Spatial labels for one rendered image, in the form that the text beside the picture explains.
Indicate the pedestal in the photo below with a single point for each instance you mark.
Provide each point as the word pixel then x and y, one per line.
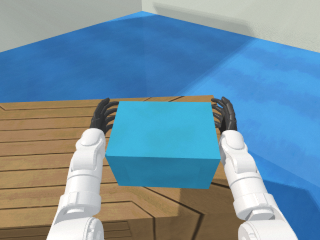
pixel 37 142

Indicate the carton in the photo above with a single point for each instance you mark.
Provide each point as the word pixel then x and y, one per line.
pixel 163 144

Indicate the right robot hand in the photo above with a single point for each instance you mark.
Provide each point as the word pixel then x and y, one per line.
pixel 227 118

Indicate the left robot upper arm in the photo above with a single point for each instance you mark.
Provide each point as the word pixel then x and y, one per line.
pixel 88 228

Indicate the right robot upper arm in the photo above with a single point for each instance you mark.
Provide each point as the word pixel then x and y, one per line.
pixel 274 229

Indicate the robot left forearm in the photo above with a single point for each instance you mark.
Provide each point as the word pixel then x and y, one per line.
pixel 81 198

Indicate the robot right forearm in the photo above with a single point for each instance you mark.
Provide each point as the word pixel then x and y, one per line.
pixel 252 202

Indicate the left robot hand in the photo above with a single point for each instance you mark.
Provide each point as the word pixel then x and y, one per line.
pixel 100 119

